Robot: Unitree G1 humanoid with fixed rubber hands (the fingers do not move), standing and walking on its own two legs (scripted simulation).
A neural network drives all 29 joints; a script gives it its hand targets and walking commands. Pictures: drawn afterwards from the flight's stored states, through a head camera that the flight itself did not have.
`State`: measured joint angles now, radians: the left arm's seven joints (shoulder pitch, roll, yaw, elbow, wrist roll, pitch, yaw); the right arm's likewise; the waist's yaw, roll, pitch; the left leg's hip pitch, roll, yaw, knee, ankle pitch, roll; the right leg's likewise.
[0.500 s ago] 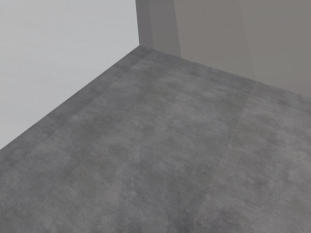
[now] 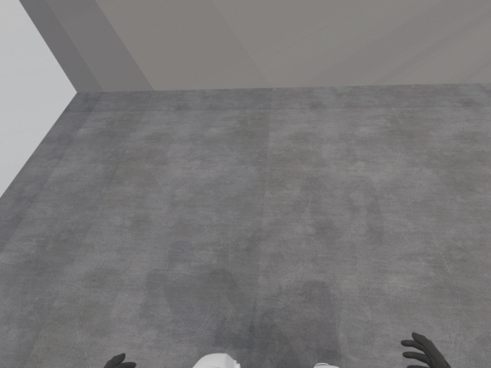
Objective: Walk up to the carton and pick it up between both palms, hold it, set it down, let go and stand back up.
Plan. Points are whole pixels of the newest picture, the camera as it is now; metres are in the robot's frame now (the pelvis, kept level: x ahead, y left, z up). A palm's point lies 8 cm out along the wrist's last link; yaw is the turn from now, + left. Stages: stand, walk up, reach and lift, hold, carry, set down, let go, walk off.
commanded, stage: walk up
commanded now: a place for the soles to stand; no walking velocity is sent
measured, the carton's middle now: out of the picture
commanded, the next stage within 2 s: none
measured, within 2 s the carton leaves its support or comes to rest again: neither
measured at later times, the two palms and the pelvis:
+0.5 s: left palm (229, 287) +0.28 +0.09 -0.10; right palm out of the picture -0.13 -0.28 -0.10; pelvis +0.04 -0.07 +0.01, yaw -31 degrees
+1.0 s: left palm (328, 275) +0.31 -0.10 -0.11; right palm out of the picture +0.02 -0.57 -0.08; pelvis +0.11 -0.29 +0.01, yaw -49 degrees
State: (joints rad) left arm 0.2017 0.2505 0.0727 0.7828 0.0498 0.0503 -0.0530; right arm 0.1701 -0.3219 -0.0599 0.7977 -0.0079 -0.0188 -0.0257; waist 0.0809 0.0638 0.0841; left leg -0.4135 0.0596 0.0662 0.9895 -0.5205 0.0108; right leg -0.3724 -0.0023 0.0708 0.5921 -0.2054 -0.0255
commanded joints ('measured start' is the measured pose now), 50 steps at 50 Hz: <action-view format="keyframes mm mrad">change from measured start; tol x16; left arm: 1 -73 193 50 -122 5 -9 -6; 12 37 147 46 -15 23 26 -79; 23 -236 27 -38 -52 -17 -10 -91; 33 151 365 62 10 -29 -34 7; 39 -24 201 22 -93 -20 -59 14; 50 203 180 24 -51 2 -62 0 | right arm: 1 182 -59 -12 -77 2 -28 -9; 20 393 -97 -42 -42 -44 -73 -39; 50 26 -23 -31 -223 -16 -41 2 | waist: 1 -43 -200 -143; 7 -132 147 -152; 10 -13 -6 99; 27 -97 90 1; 32 92 -446 -118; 50 22 -95 26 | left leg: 1 37 -44 -2 -169 124 4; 5 459 -57 -19 -469 394 32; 6 566 88 -214 -603 221 52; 8 223 525 -613 -923 -374 106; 9 94 498 -578 -926 -372 109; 15 272 241 23 -776 227 37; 28 299 375 228 -695 157 159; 31 95 242 299 -147 239 93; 33 -307 72 66 152 -194 39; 50 -67 -24 -29 -314 346 30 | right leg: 1 76 -152 331 -252 80 -230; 6 -409 62 222 -13 -426 -26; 8 -349 44 100 467 -318 72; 12 -238 -63 75 592 -29 63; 23 -288 -193 -105 212 -30 46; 30 200 -71 -162 11 -145 -27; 32 520 -181 239 -236 -262 -149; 33 465 -244 430 -334 -369 -249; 39 145 -153 241 -302 -179 -221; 50 163 -136 348 -314 87 -150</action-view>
